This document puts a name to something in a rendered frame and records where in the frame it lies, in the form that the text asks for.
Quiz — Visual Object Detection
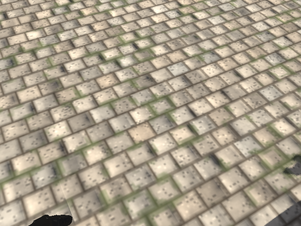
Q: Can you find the left robot hand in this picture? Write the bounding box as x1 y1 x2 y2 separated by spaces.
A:
28 215 72 226

